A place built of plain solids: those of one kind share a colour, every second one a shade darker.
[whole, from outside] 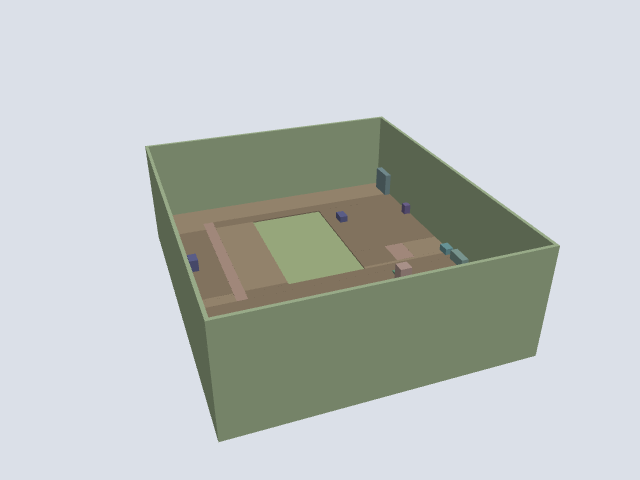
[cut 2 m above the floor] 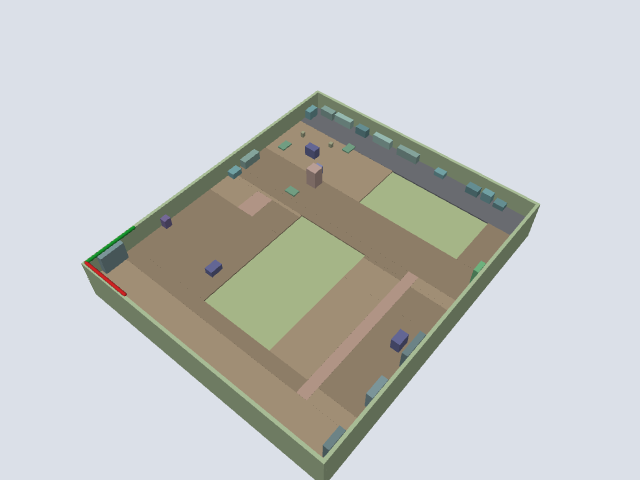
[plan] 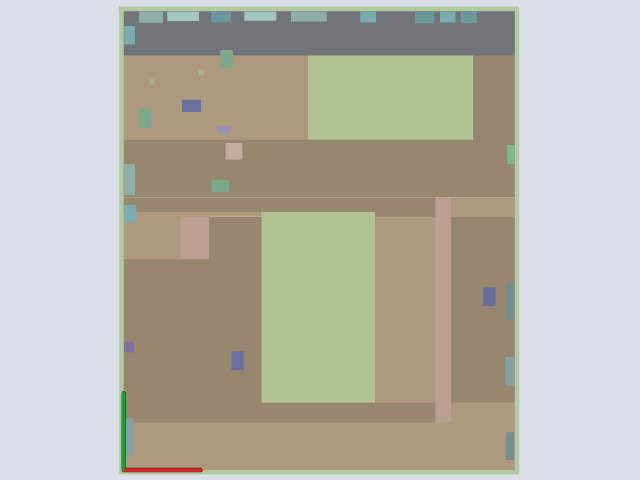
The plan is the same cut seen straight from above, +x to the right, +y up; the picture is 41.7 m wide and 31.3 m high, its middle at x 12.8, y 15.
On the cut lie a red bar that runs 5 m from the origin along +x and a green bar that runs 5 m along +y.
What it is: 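A vehicle workshop, tram depot or goods shed with inspection pits, wash bays, truck wells or a traverser pit in its floor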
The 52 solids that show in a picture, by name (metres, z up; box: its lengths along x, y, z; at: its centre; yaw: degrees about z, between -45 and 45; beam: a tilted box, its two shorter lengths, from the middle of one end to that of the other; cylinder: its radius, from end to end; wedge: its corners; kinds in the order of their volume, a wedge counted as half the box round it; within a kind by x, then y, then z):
{
 "floor_1": {"box": [3.7, 2.76, 2.4], "at": [1.85, 15.13, -1.2]},
 "floor_2": {"box": [9.01, 9.34, 2.4], "at": [4.5, 9.08, -1.2]},
 "floor_3": {"box": [9.01, 0.32, 2.4], "at": [4.5, 16.67, -1.2]},
 "floor_4": {"box": [12.04, 5.49, 2.4], "at": [6.02, 24.29, -1.2]},
 "floor_5": {"box": [3.45, 2.76, 2.4], "at": [7.29, 15.13, -1.2]},
 "floor_6": {"box": [20.33, 1.31, 2.4], "at": [10.16, 3.75, -1.2]},
 "floor_7": {"box": [20.33, 0.95, 2.4], "at": [10.16, 17.3, -1.2]},
 "floor_8": {"box": [25.5, 3.1, 2.4], "at": [12.75, 1.55, -1.2]},
 "floor_9": {"box": [25.5, 3.76, 2.4], "at": [12.75, 19.66, -1.2]},
 "floor_10": {"box": [3.94, 9.34, 2.4], "at": [18.36, 9.08, -1.2]},
 "floor_11": {"box": [3.94, 2.76, 2.4], "at": [18.36, 15.13, -1.2]},
 "floor_12": {"box": [3.94, 0.32, 2.4], "at": [18.36, 16.67, -1.2]},
 "floor_13": {"box": [4.16, 1.31, 2.4], "at": [23.42, 3.75, -1.2]},
 "floor_14": {"box": [4.16, 9.34, 2.4], "at": [23.42, 9.08, -1.2]},
 "floor_15": {"box": [4.16, 2.76, 2.4], "at": [23.42, 15.13, -1.2]},
 "floor_16": {"box": [4.16, 0.32, 2.4], "at": [23.42, 16.67, -1.2]},
 "floor_17": {"box": [4.16, 0.95, 2.4], "at": [23.42, 17.3, -1.2]},
 "floor_18": {"box": [2.73, 5.49, 2.4], "at": [24.14, 24.29, -1.2]},
 "wall_1": {"box": [0.3, 29.92, 10.38], "at": [-0.15, 14.96, 2.79]},
 "wall_2": {"box": [26.1, 0.3, 10.38], "at": [12.75, -0.15, 2.79]},
 "wall_3": {"box": [26.1, 0.3, 10.38], "at": [12.75, 30.07, 2.79]},
 "wall_4": {"box": [0.3, 29.92, 10.38], "at": [25.65, 14.96, 2.79]},
 "bay_floor_1": {"box": [7.38, 12.42, 2.29], "at": [12.7, 10.62, -1.26]},
 "bay_floor_2": {"box": [10.73, 5.49, 2.27], "at": [17.41, 24.29, -1.26]},
 "bay_cover_1": {"box": [1.86, 2.76, 2.4], "at": [4.63, 15.13, -1.2]},
 "bay_cover_2": {"box": [1.01, 14.68, 2.4], "at": [20.84, 10.44, -1.2]},
 "rack_1": {"box": [0.6, 2.39, 2.42], "at": [0.33, 2.17, 1.16]},
 "rack_2": {"box": [0.59, 1.89, 2.12], "at": [25.18, 6.45, 1.01]},
 "rack_3": {"box": [0.56, 1.82, 2.13], "at": [25.19, 1.55, 1.01]},
 "rack_4": {"box": [0.53, 2.46, 2.44], "at": [25.2, 11.04, 1.17]},
 "bench_1": {"box": [0.71, 2.03, 0.96], "at": [0.39, 18.93, 0.43]},
 "bench_2": {"box": [1.55, 0.72, 0.91], "at": [1.78, 29.53, 0.41]},
 "bench_3": {"box": [2.09, 0.61, 0.95], "at": [3.88, 29.59, 0.42]},
 "bench_4": {"box": [2.09, 0.6, 0.96], "at": [8.9, 29.59, 0.43]},
 "bench_5": {"box": [2.34, 0.64, 0.96], "at": [12.07, 29.57, 0.43]},
 "crates_1": {"box": [0.7, 1.19, 1.03], "at": [0.38, 28.36, 0.47]},
 "crates_2": {"box": [0.79, 1.13, 0.67], "at": [0.42, 16.73, 0.28]},
 "crates_3": {"box": [1.29, 0.7, 0.92], "at": [6.34, 29.54, 0.41]},
 "crates_4": {"box": [1.04, 0.71, 0.56], "at": [15.94, 29.54, 0.23]},
 "crates_5": {"box": [1.25, 0.77, 0.81], "at": [19.62, 29.5, 0.35]},
 "crates_6": {"box": [1.02, 0.71, 1.02], "at": [21.13, 29.54, 0.46]},
 "crates_7": {"box": [1.05, 0.78, 0.59], "at": [22.5, 29.5, 0.24]},
 "stack_1": {"box": [1.24, 0.79, 1.12], "at": [4.42, 23.75, 0.51]},
 "stack_2": {"box": [0.81, 1.24, 0.69], "at": [7.42, 7.13, 0.29]},
 "stack_3": {"box": [0.81, 1.23, 1.22], "at": [23.84, 11.3, 0.56]},
 "lift_1": {"box": [1.08, 1.07, 2.33], "at": [7.19, 20.79, 1.11]},
 "cupboard_1": {"box": [0.46, 1.24, 2.03], "at": [25.24, 20.57, 0.96]},
 "pallet_1": {"box": [0.79, 1.24, 0.2], "at": [1.4, 22.96, 0.05]},
 "pallet_2": {"box": [1.15, 0.8, 0.2], "at": [6.29, 18.53, 0.05]},
 "pallet_3": {"box": [0.82, 1.18, 0.2], "at": [6.7, 26.8, 0.05]},
 "bin_1": {"box": [0.65, 0.69, 1.04], "at": [0.35, 8.02, 0.47]},
 "trolley_1": {"box": [0.73, 0.48, 0.98], "at": [6.54, 22.19, 0.44]}
}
